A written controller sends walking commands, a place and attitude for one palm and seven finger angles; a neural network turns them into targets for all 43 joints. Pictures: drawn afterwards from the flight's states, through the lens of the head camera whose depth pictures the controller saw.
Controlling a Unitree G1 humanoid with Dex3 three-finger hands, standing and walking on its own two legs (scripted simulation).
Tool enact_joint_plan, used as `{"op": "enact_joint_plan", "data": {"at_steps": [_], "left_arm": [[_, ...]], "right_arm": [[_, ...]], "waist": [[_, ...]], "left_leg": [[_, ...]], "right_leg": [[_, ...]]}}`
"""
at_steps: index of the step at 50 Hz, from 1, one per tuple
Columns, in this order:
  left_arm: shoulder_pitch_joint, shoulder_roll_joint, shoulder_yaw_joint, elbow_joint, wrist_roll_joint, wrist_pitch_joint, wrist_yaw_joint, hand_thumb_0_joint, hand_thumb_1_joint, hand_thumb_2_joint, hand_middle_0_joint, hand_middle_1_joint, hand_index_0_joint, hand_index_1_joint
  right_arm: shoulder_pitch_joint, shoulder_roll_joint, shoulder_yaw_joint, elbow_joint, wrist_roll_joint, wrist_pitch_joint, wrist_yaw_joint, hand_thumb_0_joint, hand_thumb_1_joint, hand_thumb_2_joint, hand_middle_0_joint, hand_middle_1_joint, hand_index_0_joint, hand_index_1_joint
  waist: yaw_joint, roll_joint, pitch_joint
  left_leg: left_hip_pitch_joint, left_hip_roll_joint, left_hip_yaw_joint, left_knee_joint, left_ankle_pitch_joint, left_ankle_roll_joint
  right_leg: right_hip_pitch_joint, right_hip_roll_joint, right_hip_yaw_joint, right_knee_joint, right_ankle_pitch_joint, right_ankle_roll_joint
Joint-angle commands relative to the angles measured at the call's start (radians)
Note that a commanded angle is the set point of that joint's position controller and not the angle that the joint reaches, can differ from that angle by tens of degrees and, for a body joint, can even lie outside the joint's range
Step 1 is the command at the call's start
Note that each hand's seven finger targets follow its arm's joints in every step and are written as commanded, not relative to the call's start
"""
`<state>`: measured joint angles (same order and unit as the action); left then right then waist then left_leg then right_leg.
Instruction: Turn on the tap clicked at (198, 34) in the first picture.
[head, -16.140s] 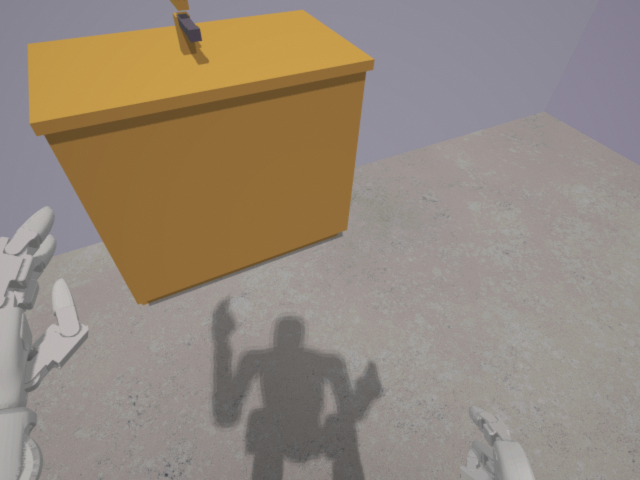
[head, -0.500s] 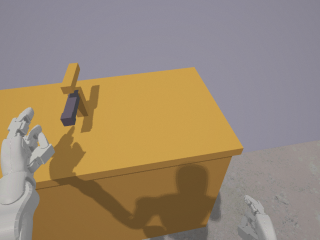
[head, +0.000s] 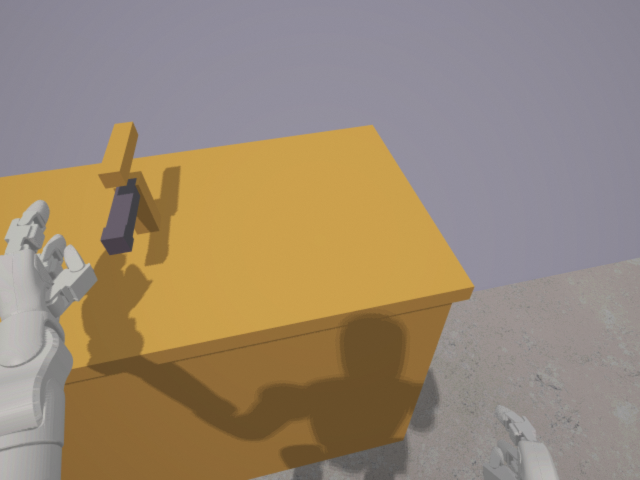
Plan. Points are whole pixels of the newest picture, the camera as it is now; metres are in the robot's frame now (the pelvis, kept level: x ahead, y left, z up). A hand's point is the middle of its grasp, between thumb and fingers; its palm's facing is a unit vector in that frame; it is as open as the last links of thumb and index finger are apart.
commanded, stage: reach beside the lever's end, fingers flat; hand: left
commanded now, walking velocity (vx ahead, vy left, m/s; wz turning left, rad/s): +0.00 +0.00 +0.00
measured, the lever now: (117, 239) +0.36 +0.31 +0.13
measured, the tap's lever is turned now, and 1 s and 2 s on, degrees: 0 0 20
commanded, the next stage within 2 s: push the lever round in 0.66 s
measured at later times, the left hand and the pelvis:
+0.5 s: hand (92, 259) +0.32 +0.32 +0.13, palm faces +0.50 -0.86 -0.10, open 7.8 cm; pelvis +0.00 +0.01 +0.00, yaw -1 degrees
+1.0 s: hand (102, 258) +0.33 +0.31 +0.13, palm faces +0.50 -0.86 -0.08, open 7.8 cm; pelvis +0.00 +0.02 +0.00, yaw +0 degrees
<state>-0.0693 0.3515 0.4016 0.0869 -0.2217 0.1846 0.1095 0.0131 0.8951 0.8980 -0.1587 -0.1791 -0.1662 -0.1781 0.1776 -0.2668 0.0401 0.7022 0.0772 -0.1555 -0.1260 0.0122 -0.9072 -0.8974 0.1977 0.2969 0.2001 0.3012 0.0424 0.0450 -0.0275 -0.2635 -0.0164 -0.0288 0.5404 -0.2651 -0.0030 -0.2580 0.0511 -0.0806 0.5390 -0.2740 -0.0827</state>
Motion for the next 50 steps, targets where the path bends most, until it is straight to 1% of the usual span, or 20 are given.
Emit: {"op": "enact_joint_plan", "data": {"at_steps": [1, 3, 4, 8, 11, 15, 18, 21, 23, 24, 25, 29, 32, 34, 38, 40, 43, 46, 48, 50], "left_arm": [[-0.3, 0.276, 0.085, -0.17, 0.0, -0.097, -0.012, 0.0, 0.9, 0.9, -0.152, -0.155, -0.152, -0.155], [-0.314, 0.317, 0.124, -0.167, 0.013, -0.117, -0.006, 0.0, 0.9, 0.9, -0.15, -0.15, -0.15, -0.15], [-0.343, 0.278, 0.076, -0.162, 0.015, -0.126, -0.011, 0.0, 0.9, 0.9, -0.15, -0.15, -0.15, -0.15], [-0.368, 0.356, 0.145, -0.076, 0.016, -0.16, -0.017, 0.0, 0.9, 0.9, -0.15, -0.15, -0.15, -0.15], [-0.447, 0.338, 0.1, -0.002, 0.013, -0.168, -0.033, 0.0, 0.9, 0.9, -0.15, -0.15, -0.15, -0.15], [-0.452, 0.362, 0.114, 0.028, 0.023, -0.199, -0.042, 0.0, 0.9, 0.9, -0.15, -0.15, -0.15, -0.15], [-0.421, 0.33, 0.105, 0.012, 0.021, -0.222, -0.043, 0.0, 0.9, 0.9, -0.15, -0.15, -0.15, -0.15], [-0.391, 0.311, 0.095, 0.017, 0.014, -0.215, -0.042, 0.0, 0.9, 0.9, -0.15, -0.15, -0.15, -0.15], [-0.355, 0.34, 0.135, 0.012, 0.016, -0.211, -0.032, 0.0, 0.9, 0.9, -0.15, -0.15, -0.15, -0.15], [-0.348, 0.304, 0.107, -0.007, 0.016, -0.206, -0.029, 0.0, 0.9, 0.9, -0.15, -0.15, -0.15, -0.15], [-0.35, 0.335, 0.135, 0.002, 0.017, -0.201, -0.023, 0.0, 0.9, 0.9, -0.15, -0.15, -0.15, -0.15], [-0.374, 0.297, 0.096, -0.099, 0.037, -0.22, -0.004, 0.0, 0.9, 0.9, -0.15, -0.15, -0.15, -0.15], [-0.39, 0.27, 0.075, -0.086, 0.033, -0.223, 0.0, 0.0, 0.9, 0.9, -0.15, -0.15, -0.15, -0.15], [-0.38, 0.228, 0.038, -0.111, 0.037, -0.223, -0.004, 0.0, 0.9, 0.9, -0.15, -0.15, -0.15, -0.15], [-0.386, 0.271, 0.078, -0.036, 0.032, -0.182, -0.005, 0.0, 0.9, 0.9, -0.15, -0.15, -0.15, -0.15], [-0.41, 0.262, 0.061, -0.044, 0.034, -0.169, -0.005, 0.0, 0.9, 0.9, -0.15, -0.15, -0.15, -0.15], [-0.434, 0.244, 0.042, -0.091, 0.049, -0.183, 0.011, 0.0, 0.9, 0.9, -0.15, -0.15, -0.15, -0.15], [-0.415, 0.219, 0.027, -0.085, 0.047, -0.193, 0.022, 0.0, 0.9, 0.9, -0.15, -0.15, -0.15, -0.15], [-0.408, 0.208, 0.019, -0.099, 0.055, -0.193, 0.026, 0.0, 0.9, 0.9, -0.15, -0.15, -0.15, -0.15], [-0.388, 0.198, 0.013, -0.1, 0.051, -0.178, 0.032, 0.0, 0.9, 0.9, -0.15, -0.15, -0.15, -0.15]], "right_arm": [[-0.111, -0.122, -0.051, -0.148, 0.007, -0.052, -0.008, 0.0, -0.9, -0.9, 0.2, 0.3, 0.2, 0.3], [-0.107, -0.119, -0.053, -0.14, 0.007, -0.053, -0.008, 0.0, -0.9, -0.9, 0.2, 0.3, 0.2, 0.3], [-0.103, -0.12, -0.052, -0.141, 0.005, -0.054, -0.008, 0.0, -0.9, -0.9, 0.2, 0.3, 0.2, 0.3], [-0.08, -0.13, -0.058, -0.122, 0.004, -0.054, -0.011, 0.0, -0.9, -0.9, 0.2, 0.3, 0.2, 0.3], [-0.072, -0.134, -0.057, -0.121, 0.006, -0.051, -0.013, 0.0, -0.9, -0.9, 0.2, 0.3, 0.2, 0.3], [-0.054, -0.136, -0.06, -0.126, 0.005, -0.051, -0.007, 0.0, -0.9, -0.9, 0.2, 0.3, 0.2, 0.3], [-0.051, -0.131, -0.063, -0.133, 0.004, -0.055, 0.0, 0.0, -0.9, -0.9, 0.2, 0.3, 0.2, 0.3], [-0.045, -0.135, -0.063, -0.141, 0.002, -0.052, 0.002, 0.0, -0.9, -0.9, 0.2, 0.3, 0.2, 0.3], [-0.05, -0.135, -0.064, -0.142, 0.004, -0.048, 0.002, 0.0, -0.9, -0.9, 0.2, 0.3, 0.2, 0.3], [-0.049, -0.131, -0.065, -0.15, 0.002, -0.048, 0.004, 0.0, -0.9, -0.9, 0.2, 0.3, 0.2, 0.3], [-0.046, -0.137, -0.065, -0.145, 0.001, -0.046, 0.001, 0.0, -0.9, -0.9, 0.2, 0.3, 0.2, 0.3], [-0.058, -0.124, -0.063, -0.149, -0.004, -0.047, 0.004, 0.0, -0.9, -0.9, 0.2, 0.3, 0.2, 0.3], [-0.059, -0.129, -0.064, -0.14, -0.008, -0.052, 0.001, 0.0, -0.9, -0.9, 0.2, 0.3, 0.2, 0.3], [-0.067, -0.123, -0.064, -0.141, -0.007, -0.055, 0.002, 0.0, -0.9, -0.9, 0.2, 0.3, 0.2, 0.3], [-0.066, -0.129, -0.059, -0.127, -0.001, -0.044, -0.008, 0.0, -0.9, -0.9, 0.2, 0.3, 0.2, 0.3], [-0.071, -0.128, -0.058, -0.139, -0.001, -0.038, -0.009, 0.0, -0.9, -0.9, 0.2, 0.3, 0.2, 0.3], [-0.075, -0.12, -0.055, -0.14, -0.005, -0.039, -0.003, 0.0, -0.9, -0.9, 0.2, 0.3, 0.2, 0.3], [-0.066, -0.123, -0.062, -0.141, -0.012, -0.038, 0.003, 0.0, -0.9, -0.9, 0.2, 0.3, 0.2, 0.3], [-0.072, -0.118, -0.059, -0.143, -0.01, -0.032, 0.008, 0.0, -0.9, -0.9, 0.2, 0.3, 0.2, 0.3], [-0.071, -0.12, -0.062, -0.151, -0.011, -0.027, 0.009, 0.0, -0.9, -0.9, 0.2, 0.3, 0.2, 0.3]], "waist": [[-0.007, -0.012, -0.18], [0.001, 0.048, -0.18], [-0.016, 0.033, -0.176], [-0.011, 0.012, -0.19], [-0.038, -0.013, -0.169], [-0.025, 0.035, -0.213], [-0.014, 0.049, -0.233], [-0.018, 0.003, -0.218], [0.002, 0.007, -0.216], [-0.004, 0.006, -0.224], [-0.006, -0.02, -0.211], [-0.009, 0.071, -0.228], [-0.024, 0.016, -0.204], [-0.02, 0.052, -0.214], [-0.022, -0.002, -0.17], [-0.023, -0.008, -0.19], [-0.019, 0.065, -0.211], [-0.023, 0.009, -0.23], [-0.016, 0.046, -0.228], [-0.014, 0.021, -0.236]], "left_leg": [[0.017, -0.003, -0.002, -0.051, 0.153, 0.044], [0.026, -0.002, -0.003, -0.053, 0.149, 0.043], [0.03, -0.003, -0.005, -0.054, 0.142, 0.044], [0.0, -0.004, -0.005, -0.044, 0.124, 0.047], [-0.032, -0.004, -0.001, -0.038, 0.075, 0.05], [-0.021, -0.003, -0.008, -0.038, 0.089, 0.048], [0.006, 0.001, -0.014, -0.043, 0.117, 0.047], [-0.004, 0.003, -0.013, -0.046, 0.135, 0.047], [-0.007, 0.006, -0.017, -0.055, 0.137, 0.045], [0.003, 0.005, -0.014, -0.058, 0.141, 0.045], [-0.005, 0.007, -0.016, -0.057, 0.144, 0.045], [0.046, 0.011, -0.021, -0.063, 0.174, 0.037], [0.044, 0.013, -0.028, -0.067, 0.144, 0.037], [0.072, 0.015, -0.031, -0.068, 0.169, 0.031], [0.034, 0.013, -0.032, -0.078, 0.119, 0.034], [0.036, 0.011, -0.03, -0.078, 0.13, 0.032], [0.072, 0.015, -0.041, -0.074, 0.162, 0.023], [0.082, 0.017, -0.037, -0.063, 0.202, 0.022], [0.086, 0.017, -0.039, -0.062, 0.226, 0.015], [0.083, 0.016, -0.031, -0.061, 0.235, 0.016]], "right_leg": [[0.072, -0.074, 0.086, -0.103, 0.195, 0.073], [0.068, -0.072, 0.086, -0.104, 0.181, 0.066], [0.05, -0.069, 0.081, -0.101, 0.171, 0.067], [0.06, -0.07, 0.092, -0.103, 0.159, 0.068], [0.032, -0.075, 0.105, -0.115, 0.102, 0.076], [0.04, -0.068, 0.093, -0.097, 0.115, 0.066], [0.042, -0.062, 0.08, -0.087, 0.146, 0.06], [0.044, -0.06, 0.074, -0.084, 0.173, 0.064], [0.055, -0.059, 0.071, -0.083, 0.167, 0.062], [0.051, -0.059, 0.068, -0.081, 0.17, 0.065], [0.05, -0.057, 0.067, -0.083, 0.173, 0.065], [0.038, -0.055, 0.063, -0.072, 0.177, 0.057], [0.018, -0.05, 0.058, -0.08, 0.148, 0.058], [0.015, -0.051, 0.055, -0.075, 0.162, 0.054], [0.008, -0.052, 0.055, -0.093, 0.127, 0.057], [0.016, -0.053, 0.055, -0.089, 0.135, 0.058], [0.01, -0.051, 0.053, -0.078, 0.148, 0.05], [0.02, -0.048, 0.049, -0.073, 0.187, 0.052], [0.026, -0.051, 0.048, -0.066, 0.202, 0.048], [0.036, -0.051, 0.049, -0.069, 0.218, 0.051]]}}
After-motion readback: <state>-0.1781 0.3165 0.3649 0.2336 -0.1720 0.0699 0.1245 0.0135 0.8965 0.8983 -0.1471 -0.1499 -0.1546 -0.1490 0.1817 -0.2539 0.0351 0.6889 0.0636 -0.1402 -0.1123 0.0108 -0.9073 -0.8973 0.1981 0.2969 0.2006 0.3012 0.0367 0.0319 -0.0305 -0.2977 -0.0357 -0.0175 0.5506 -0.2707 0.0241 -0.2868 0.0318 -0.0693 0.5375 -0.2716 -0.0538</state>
